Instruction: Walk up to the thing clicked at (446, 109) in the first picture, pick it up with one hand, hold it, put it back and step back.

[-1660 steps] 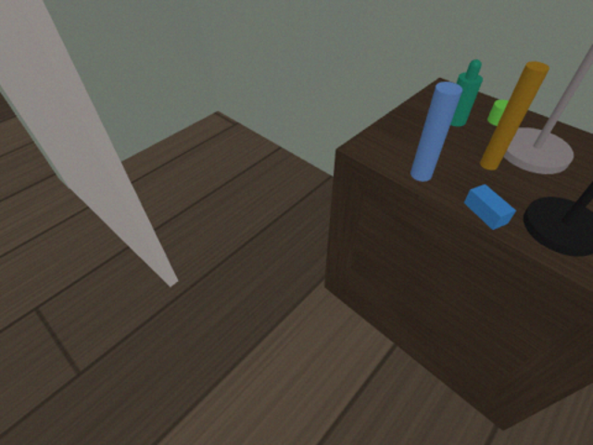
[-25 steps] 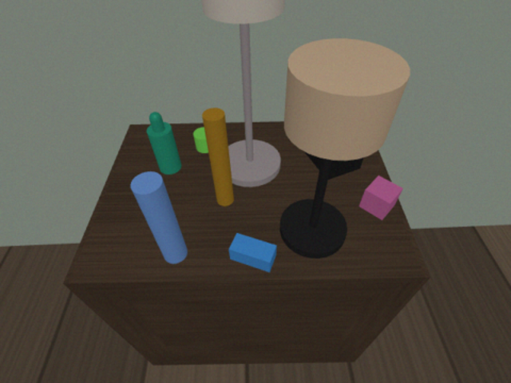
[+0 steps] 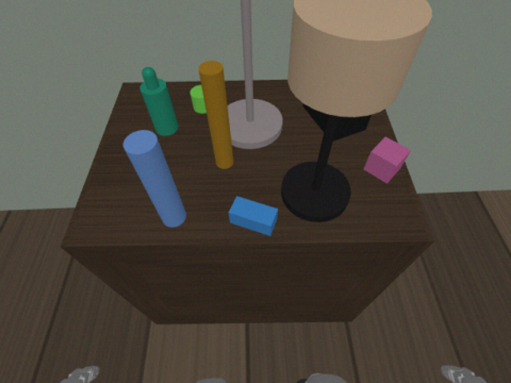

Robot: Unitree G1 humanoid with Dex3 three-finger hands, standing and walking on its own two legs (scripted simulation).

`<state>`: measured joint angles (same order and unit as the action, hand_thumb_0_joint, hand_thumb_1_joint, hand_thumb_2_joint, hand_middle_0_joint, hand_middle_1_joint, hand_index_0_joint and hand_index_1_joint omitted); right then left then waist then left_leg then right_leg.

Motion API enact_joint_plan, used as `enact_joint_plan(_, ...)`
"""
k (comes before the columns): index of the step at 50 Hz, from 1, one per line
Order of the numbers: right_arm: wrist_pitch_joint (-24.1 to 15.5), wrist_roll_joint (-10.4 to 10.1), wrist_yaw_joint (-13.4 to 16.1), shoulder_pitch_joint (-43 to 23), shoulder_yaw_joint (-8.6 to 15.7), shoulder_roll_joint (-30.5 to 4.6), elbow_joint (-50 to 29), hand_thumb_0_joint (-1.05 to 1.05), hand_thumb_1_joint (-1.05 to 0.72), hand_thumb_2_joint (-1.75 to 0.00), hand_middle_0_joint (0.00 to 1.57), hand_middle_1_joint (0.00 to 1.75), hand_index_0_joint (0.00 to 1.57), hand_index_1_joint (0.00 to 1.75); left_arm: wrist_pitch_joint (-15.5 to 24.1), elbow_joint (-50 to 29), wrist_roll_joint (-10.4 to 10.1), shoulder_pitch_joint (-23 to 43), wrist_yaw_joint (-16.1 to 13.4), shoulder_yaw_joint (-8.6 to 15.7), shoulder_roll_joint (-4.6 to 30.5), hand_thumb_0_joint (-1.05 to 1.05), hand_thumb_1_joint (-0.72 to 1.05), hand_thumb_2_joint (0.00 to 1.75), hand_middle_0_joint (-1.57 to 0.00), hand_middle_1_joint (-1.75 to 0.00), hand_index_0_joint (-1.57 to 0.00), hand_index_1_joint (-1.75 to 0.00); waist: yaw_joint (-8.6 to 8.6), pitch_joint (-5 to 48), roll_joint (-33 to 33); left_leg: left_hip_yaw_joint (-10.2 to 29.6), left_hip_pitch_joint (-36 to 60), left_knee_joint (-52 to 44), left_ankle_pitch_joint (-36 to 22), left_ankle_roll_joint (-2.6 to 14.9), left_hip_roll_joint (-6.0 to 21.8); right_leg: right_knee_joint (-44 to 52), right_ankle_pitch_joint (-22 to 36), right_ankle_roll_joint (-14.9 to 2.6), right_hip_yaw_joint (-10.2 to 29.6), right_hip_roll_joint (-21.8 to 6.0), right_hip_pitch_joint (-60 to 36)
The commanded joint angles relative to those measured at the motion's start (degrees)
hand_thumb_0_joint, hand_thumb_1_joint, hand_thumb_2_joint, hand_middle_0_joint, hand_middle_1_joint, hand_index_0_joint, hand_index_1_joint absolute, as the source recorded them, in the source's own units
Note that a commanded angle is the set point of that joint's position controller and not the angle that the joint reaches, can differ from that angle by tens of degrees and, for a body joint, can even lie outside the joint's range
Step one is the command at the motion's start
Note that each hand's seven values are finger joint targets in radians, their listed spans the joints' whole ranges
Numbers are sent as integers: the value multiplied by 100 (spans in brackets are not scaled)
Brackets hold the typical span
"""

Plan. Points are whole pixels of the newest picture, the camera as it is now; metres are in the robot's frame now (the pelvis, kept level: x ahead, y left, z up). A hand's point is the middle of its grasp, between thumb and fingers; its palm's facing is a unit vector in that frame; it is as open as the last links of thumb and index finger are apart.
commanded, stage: step back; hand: left
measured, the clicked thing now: (160, 185) +0.44 +0.18 +0.02
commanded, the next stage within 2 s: none
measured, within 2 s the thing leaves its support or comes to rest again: neither
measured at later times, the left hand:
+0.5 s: hand out of the picture +0.04 +0.29 -0.16, palm faces -0.11 -0.92 -0.38, open 7.4 cm
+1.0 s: hand out of the picture -0.09 +0.31 -0.15, palm faces -0.01 -0.93 -0.37, open 7.4 cm
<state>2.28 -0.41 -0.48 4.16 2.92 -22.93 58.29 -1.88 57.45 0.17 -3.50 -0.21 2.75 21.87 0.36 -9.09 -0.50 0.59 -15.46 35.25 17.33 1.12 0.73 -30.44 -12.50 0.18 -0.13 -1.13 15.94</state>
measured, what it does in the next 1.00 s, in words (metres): walks backwards: right foot, then left foot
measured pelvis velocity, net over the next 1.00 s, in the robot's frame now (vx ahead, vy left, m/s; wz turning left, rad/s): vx -0.22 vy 0.04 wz -0.02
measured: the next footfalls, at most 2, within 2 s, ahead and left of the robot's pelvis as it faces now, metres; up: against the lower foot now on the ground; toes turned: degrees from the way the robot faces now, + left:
right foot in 0.52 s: -0.09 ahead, -0.09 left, +0.00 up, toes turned -1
left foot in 0.86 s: -0.16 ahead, +0.15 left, +0.00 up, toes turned -3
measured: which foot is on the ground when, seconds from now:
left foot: down 0.00-0.56, up 0.58-0.84, down 0.86-1.00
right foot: down 0.00-0.16, up 0.18-0.50, down 0.52-0.88, up 0.90-1.00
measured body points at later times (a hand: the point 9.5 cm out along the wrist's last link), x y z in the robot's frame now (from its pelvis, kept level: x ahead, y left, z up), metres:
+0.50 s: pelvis -0.10 +0.03 -0.01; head -0.02 +0.04 +0.43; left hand +0.05 +0.34 -0.14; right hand -0.04 -0.29 -0.13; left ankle -0.06 +0.15 -0.73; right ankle -0.13 -0.10 -0.72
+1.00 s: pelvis -0.22 +0.04 -0.01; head -0.17 +0.06 +0.44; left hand -0.09 +0.36 -0.13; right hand -0.14 -0.27 -0.11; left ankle -0.20 +0.16 -0.73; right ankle -0.21 -0.10 -0.66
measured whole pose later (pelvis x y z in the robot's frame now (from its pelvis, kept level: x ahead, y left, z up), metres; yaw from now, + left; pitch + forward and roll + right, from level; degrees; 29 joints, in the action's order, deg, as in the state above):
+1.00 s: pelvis -0.22 +0.04 -0.01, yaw -1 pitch -3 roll +0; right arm 1.2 2.2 0.2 9.2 2.0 -20.7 50.3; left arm -4.9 45.9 0.8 -6.9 -1.0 4.8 23.0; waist -0.2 -10.0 2.9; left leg 1.3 -16.1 35.4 16.7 1.0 -0.6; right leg -64.8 -29.1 -0.8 9.2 6.9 28.1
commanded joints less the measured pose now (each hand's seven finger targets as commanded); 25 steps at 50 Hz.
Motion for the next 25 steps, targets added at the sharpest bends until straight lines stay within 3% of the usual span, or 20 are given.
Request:
enact_joint_plan(1,91,23,10,674,295,-986,-479,0,-90,-90,20,30,20,30,97,-807,184,499,-107,383,1742,0,90,90,-20,-30,-20,-30,128,1082,1261,552,267,2343,1659,233,-141,856,1925,-1678,1745,-2051,622)
enact_joint_plan(2,81,-13,-2,858,319,-1008,-472,0,-90,-90,20,30,20,30,94,-923,199,727,-125,361,1649,0,90,90,-20,-30,-20,-30,257,1156,1245,631,252,2198,1543,267,-67,612,2000,-1531,1516,-1887,587)
enact_joint_plan(4,10,-7,14,1074,365,-1073,-489,0,-90,-90,20,30,20,30,61,-1027,221,676,-143,307,1533,0,90,90,-20,-30,-20,-30,251,1345,1140,323,176,1100,928,163,-73,73,2115,-1175,1213,-1519,174)
enact_joint_plan(6,-70,145,44,1239,391,-1031,-430,0,-90,-90,20,30,20,30,-50,-1123,133,612,-110,263,1429,0,90,90,-20,-30,-20,-30,306,1206,651,-7,408,-536,-287,62,-150,-621,1340,-813,914,-1041,268)
enact_joint_plan(7,-107,259,62,1062,442,-1269,-502,0,-90,-90,20,30,20,30,-109,-1165,81,404,-105,232,1171,0,90,90,-20,-30,-20,-30,166,1022,-304,999,358,-1282,-1243,209,448,-1386,348,-562,721,-355,585)
enact_joint_plan(8,-149,352,62,807,540,-1755,-679,0,-90,-90,20,30,20,30,-130,-1211,55,220,-129,207,902,0,90,90,-20,-30,-20,-30,-8,913,-1291,2501,664,-1585,-2626,619,1522,-2307,-2052,-253,454,644,1450)
enact_joint_plan(9,-166,255,60,700,596,-2187,-823,0,-90,-90,20,30,20,30,-131,-1216,133,320,-204,296,1102,0,90,90,-20,-30,-20,-30,217,1013,-1245,3027,47,-1572,-3143,1375,2162,-3111,-2683,-140,1093,776,1187)
enact_joint_plan(10,-185,251,84,537,583,-2031,-886,0,-90,-90,20,30,20,30,-143,-1102,165,453,-234,336,1232,0,90,90,-20,-30,-20,-30,231,998,-881,2932,-77,-1569,-2971,1458,2102,-3679,-2570,-167,1404,815,1110)
enact_joint_plan(12,-224,259,200,33,443,-1544,-969,0,-90,-90,20,30,20,30,-132,-947,48,-57,-219,321,1175,0,90,90,-20,-30,-20,-30,-189,1030,-600,1716,778,-984,-3373,1145,1467,-4055,-1809,-137,1398,800,1729)
enact_joint_plan(13,-237,234,231,93,412,-1438,-1026,0,-90,-90,20,30,20,30,-114,-942,49,-195,-190,358,1226,0,90,90,-20,-30,-20,-30,-239,1048,-770,1543,926,-846,-3492,1156,1414,-4126,-1650,-94,1290,722,1682)
enact_joint_plan(16,-224,203,281,533,410,-1294,-1026,0,-90,-90,20,30,20,30,-55,-1171,85,-110,-142,371,1106,0,90,90,-20,-30,-20,-30,15,1235,-688,1443,1757,-552,-4014,1275,1408,-3546,-1711,98,1080,641,1760)
enact_joint_plan(18,-216,186,303,690,421,-1367,-1068,0,-90,-90,20,30,20,30,-30,-1317,90,53,-120,386,1102,0,90,90,-20,-30,-20,-30,157,1162,-678,1458,1737,-536,-4032,1380,1555,-2922,-1803,157,960,519,1513)
enact_joint_plan(20,-196,187,293,841,397,-1380,-1079,0,-90,-90,20,30,20,30,-10,-1376,80,66,-82,405,1029,0,90,90,-20,-30,-20,-30,249,1136,-736,1290,1695,-477,-3922,1253,1370,-2135,-1681,132,701,495,1250)
enact_joint_plan(21,-182,164,289,701,407,-1432,-1141,0,-90,-90,20,30,20,30,0,-1361,84,-135,-74,394,982,0,90,90,-20,-30,-20,-30,157,1287,-896,1273,1718,-406,-3739,1199,1417,-1630,-1569,82,584,356,1004)
enact_joint_plan(23,-142,153,256,632,394,-1474,-1209,0,-90,-90,20,30,20,30,23,-1234,103,-407,-47,421,959,0,90,90,-20,-30,-20,-30,110,1354,-959,1105,1175,-339,-3213,1066,1258,-846,-1261,-6,207,383,311)
enact_joint_plan(25,-88,81,229,365,353,-1420,-1274,0,-90,-90,20,30,20,30,68,-1017,142,-923,-61,435,879,0,90,90,-20,-30,-20,-30,-165,1543,-765,970,758,105,-2926,829,1160,638,29,-137,74,307,-574)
